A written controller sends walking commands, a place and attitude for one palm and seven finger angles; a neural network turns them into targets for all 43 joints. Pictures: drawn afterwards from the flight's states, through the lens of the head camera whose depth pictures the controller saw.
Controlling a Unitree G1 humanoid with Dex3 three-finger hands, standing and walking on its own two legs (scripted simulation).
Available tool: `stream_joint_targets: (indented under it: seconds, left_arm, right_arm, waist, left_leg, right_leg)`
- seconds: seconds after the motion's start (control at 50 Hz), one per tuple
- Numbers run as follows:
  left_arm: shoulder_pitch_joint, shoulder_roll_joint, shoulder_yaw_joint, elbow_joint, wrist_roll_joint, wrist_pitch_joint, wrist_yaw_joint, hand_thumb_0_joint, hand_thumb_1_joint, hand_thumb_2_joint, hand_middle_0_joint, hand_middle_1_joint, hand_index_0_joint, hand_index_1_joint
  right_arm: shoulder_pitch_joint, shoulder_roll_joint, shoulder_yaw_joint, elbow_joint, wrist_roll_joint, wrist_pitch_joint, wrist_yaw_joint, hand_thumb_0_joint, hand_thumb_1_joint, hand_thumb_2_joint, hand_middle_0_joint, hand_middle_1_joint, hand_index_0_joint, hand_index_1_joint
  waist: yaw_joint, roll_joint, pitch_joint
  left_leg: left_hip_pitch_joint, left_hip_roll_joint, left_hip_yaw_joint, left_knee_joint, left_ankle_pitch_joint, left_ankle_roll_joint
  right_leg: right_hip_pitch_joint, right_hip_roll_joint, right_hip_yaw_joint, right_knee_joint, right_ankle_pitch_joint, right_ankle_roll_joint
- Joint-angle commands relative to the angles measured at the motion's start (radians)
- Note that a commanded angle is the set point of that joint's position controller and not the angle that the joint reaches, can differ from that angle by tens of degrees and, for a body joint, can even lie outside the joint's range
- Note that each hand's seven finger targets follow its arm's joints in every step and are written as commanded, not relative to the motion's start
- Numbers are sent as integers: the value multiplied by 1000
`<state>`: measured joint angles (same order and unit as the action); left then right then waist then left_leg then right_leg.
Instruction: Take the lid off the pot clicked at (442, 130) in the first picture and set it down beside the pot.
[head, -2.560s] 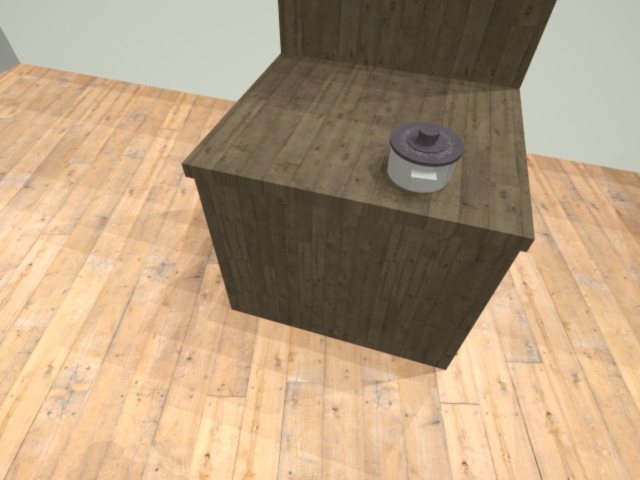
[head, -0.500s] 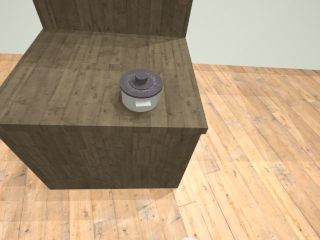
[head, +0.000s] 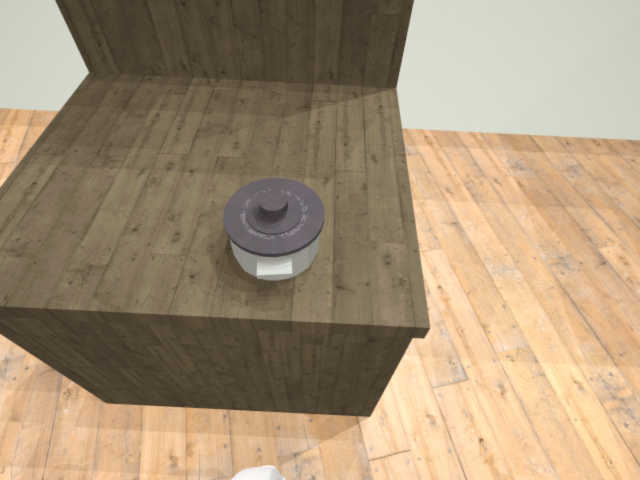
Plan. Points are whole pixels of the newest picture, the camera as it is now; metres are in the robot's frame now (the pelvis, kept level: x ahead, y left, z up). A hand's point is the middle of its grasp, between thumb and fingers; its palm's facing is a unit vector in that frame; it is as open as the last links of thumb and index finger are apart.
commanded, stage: come to a stop and stand still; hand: left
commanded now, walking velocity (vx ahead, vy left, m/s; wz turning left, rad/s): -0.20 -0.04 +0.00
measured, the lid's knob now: (273, 203) +0.48 +0.11 +0.03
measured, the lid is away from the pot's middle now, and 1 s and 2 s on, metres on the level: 0.00 0.00 0.00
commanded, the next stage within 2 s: look again from close up in 1.60 s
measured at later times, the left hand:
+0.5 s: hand out of the picture -0.03 +0.18 -0.16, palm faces -0.01 -0.97 -0.25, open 7.3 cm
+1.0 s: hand out of the picture -0.03 +0.12 -0.16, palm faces -0.01 -0.98 -0.18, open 7.3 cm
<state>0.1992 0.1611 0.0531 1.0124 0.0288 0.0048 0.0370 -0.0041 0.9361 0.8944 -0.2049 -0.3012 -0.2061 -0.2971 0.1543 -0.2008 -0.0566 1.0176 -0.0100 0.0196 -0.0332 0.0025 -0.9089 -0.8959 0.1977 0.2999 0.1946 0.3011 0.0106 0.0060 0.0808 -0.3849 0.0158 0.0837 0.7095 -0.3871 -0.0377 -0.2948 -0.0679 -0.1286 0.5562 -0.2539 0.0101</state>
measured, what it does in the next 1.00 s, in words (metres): steps on the spot: left foot, then right foot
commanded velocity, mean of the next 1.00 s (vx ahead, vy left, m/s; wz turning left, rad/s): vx -0.02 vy -0.02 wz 0.00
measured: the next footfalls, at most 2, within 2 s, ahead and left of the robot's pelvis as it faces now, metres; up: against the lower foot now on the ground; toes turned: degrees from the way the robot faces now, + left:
left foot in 0.02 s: +0.09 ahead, +0.08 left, +0.00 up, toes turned +1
right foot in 0.46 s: -0.04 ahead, -0.13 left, +0.00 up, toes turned -2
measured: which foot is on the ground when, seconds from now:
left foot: up 0.00-0.00, down 0.02-1.00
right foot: down 0.00-0.04, up 0.06-0.44, down 0.46-1.00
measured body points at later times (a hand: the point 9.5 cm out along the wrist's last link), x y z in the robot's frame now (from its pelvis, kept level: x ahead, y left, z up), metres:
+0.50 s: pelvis -0.03 -0.01 +0.01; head -0.01 -0.01 +0.46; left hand -0.03 +0.23 -0.14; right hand +0.02 -0.23 -0.15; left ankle +0.05 +0.08 -0.73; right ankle -0.08 -0.13 -0.73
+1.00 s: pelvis +0.00 -0.03 +0.01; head +0.00 -0.04 +0.46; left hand -0.03 +0.17 -0.15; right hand -0.07 -0.23 -0.16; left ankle +0.05 +0.08 -0.73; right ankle -0.08 -0.13 -0.73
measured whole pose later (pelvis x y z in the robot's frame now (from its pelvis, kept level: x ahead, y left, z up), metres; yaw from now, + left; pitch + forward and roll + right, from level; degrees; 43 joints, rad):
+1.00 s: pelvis +0.00 -0.03 +0.01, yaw -2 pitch +0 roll +1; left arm 0.34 0.10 0.00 1.16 0.01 -0.01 0.05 0.00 0.91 0.89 -0.20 -0.30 -0.20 -0.30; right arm 0.35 -0.10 0.00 1.19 -0.01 0.01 -0.03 0.00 -0.91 -0.90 0.20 0.30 0.20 0.30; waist -0.03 0.00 0.01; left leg -0.26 0.02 0.10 0.41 -0.14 0.01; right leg -0.07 0.00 -0.02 0.41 -0.34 -0.02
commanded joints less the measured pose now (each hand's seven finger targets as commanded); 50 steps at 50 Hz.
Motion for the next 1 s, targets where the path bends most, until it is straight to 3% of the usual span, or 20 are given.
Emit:
stream_joint_targets:
  seconds: [0.0,0.02,0.04,0.08,0.12,0.16,0.2,0.26,0.32,0.38,0.4,0.42,0.44,0.46,0.48,0.52,0.6,0.66,0.78,0.98]
  left_arm:
    - [54,145,36,-59,-16,18,10,0,900,900,-200,-300,-200,-300]
    - [76,107,23,-66,-18,27,12,0,900,900,-200,-300,-200,-300]
    - [73,117,21,-57,-8,40,25,0,900,900,-200,-300,-200,-300]
    - [77,131,34,-35,-6,41,21,0,900,900,-200,-300,-200,-300]
    - [109,126,33,-20,-8,37,12,0,900,900,-200,-300,-200,-300]
    - [122,128,30,-21,-9,47,9,0,900,900,-200,-300,-200,-300]
    - [133,130,27,-23,-9,55,7,0,900,900,-200,-300,-200,-300]
    - [123,111,11,-27,-2,57,1,0,900,900,-200,-300,-200,-300]
    - [135,99,-6,-13,-2,48,2,0,900,900,-200,-300,-200,-300]
    - [230,90,-17,31,-4,31,7,0,900,900,-200,-300,-200,-300]
    - [244,103,-19,43,-3,22,10,0,900,900,-200,-300,-200,-300]
    - [217,135,-21,39,-3,14,12,0,900,900,-200,-300,-200,-300]
    - [198,150,-24,33,-5,10,11,0,900,900,-200,-300,-200,-300]
    - [159,155,-25,40,-8,-4,9,0,900,900,-200,-300,-200,-300]
    - [120,143,-29,36,-12,-11,10,0,900,900,-200,-300,-200,-300]
    - [123,130,-36,51,-16,-17,8,0,900,900,-200,-300,-200,-300]
    - [174,106,-41,93,-20,-8,9,0,900,900,-200,-300,-200,-300]
    - [204,92,-43,118,-21,-5,9,0,900,900,-200,-300,-200,-300]
    - [228,62,-42,139,-22,-9,12,0,900,900,-200,-300,-200,-300]
    - [249,25,-43,147,-21,-22,20,0,900,900,-200,-300,-200,-300]
  right_arm:
    - [166,-111,-26,-32,-12,-4,9,0,-900,-900,200,300,200,300]
    - [159,-177,-33,-58,-14,-6,12,0,-900,-900,200,300,200,300]
    - [137,-185,-28,-67,-14,-3,-2,0,-900,-900,200,300,200,300]
    - [29,-147,-15,-101,-17,-1,-14,0,-900,-900,200,300,200,300]
    - [-11,-119,-5,-126,-13,-12,-13,0,-900,-900,200,300,200,300]
    - [-10,-111,-1,-123,-8,-11,-13,0,-900,-900,200,300,200,300]
    - [-5,-109,-2,-117,-6,-4,-12,0,-900,-900,200,300,200,300]
    - [19,-114,-7,-97,-7,3,-6,0,-900,-900,200,300,200,300]
    - [53,-117,-12,-67,-8,2,3,0,-900,-900,200,300,200,300]
    - [56,-111,-13,-44,-1,4,9,0,-900,-900,200,300,200,300]
    - [65,-84,-11,-32,4,5,13,0,-900,-900,200,300,200,300]
    - [83,-57,-4,-24,9,8,16,0,-900,-900,200,300,200,300]
    - [87,-39,2,-17,7,9,20,0,-900,-900,200,300,200,300]
    - [81,-30,9,-7,3,8,21,0,-900,-900,200,300,200,300]
    - [100,-27,8,5,0,4,21,0,-900,-900,200,300,200,300]
    - [127,-35,18,41,4,-5,20,0,-900,-900,200,300,200,300]
    - [148,-46,29,94,2,-3,15,0,-900,-900,200,300,200,300]
    - [177,-37,34,114,0,0,9,0,-900,-900,200,300,200,300]
    - [226,-24,35,135,-2,-7,4,0,-900,-900,200,300,200,300]
    - [237,-1,36,144,2,-22,-4,0,-900,-900,200,300,200,300]
  waist:
    - [-33,32,-146]
    - [-36,231,-159]
    - [-49,233,-172]
    - [-11,128,-120]
    - [9,54,-134]
    - [4,113,-153]
    - [-3,141,-164]
    - [-20,125,-121]
    - [-31,137,-99]
    - [3,77,-114]
    - [-3,39,-91]
    - [-20,-28,-66]
    - [-29,-49,-56]
    - [-42,-172,-40]
    - [-53,-222,-16]
    - [-51,-173,-24]
    - [-35,-13,42]
    - [-26,13,74]
    - [-21,19,29]
    - [-19,-27,2]
  left_leg:
    - [296,179,-184,-293,606,70]
    - [285,361,-355,-370,918,185]
    - [230,375,-348,-370,956,230]
    - [202,319,-265,-333,902,256]
    - [235,269,-189,-326,885,231]
    - [242,237,-156,-349,785,213]
    - [259,245,-179,-385,579,217]
    - [225,244,-237,-465,228,210]
    - [201,248,-280,-511,68,200]
    - [163,188,-222,-480,-20,135]
    - [127,140,-179,-448,-46,92]
    - [113,90,-149,-407,-41,55]
    - [181,53,-109,-359,-1,33]
    - [239,39,-81,-303,106,30]
    - [256,49,-83,-289,164,35]
    - [282,70,-90,-319,221,43]
    - [242,76,-117,-371,151,44]
    - [205,73,-126,-386,124,47]
    - [217,82,-136,-397,138,53]
    - [244,96,-110,-332,331,64]
  right_leg:
    - [-69,-111,88,76,243,-51]
    - [-127,20,21,280,-296,18]
    - [-108,59,138,489,-418,15]
    - [-181,60,203,666,-317,15]
    - [-195,55,194,688,-233,33]
    - [-157,53,192,625,-193,45]
    - [-134,50,179,526,-206,45]
    - [-76,39,142,320,-244,32]
    - [-9,33,127,126,-240,8]
    - [135,39,93,-165,-58,-5]
    - [162,11,137,-241,-26,-22]
    - [119,-54,230,-282,-90,-55]
    - [13,-111,285,-318,-180,-83]
    - [-70,-119,316,-349,-178,-90]
    - [-92,-120,310,-350,-118,-88]
    - [-60,-91,265,-317,-33,-67]
    - [-63,-55,243,-308,-170,-54]
    - [-50,-46,234,-302,-176,-57]
    - [-4,-32,211,-267,-107,-56]
    - [52,-33,198,-250,93,-49]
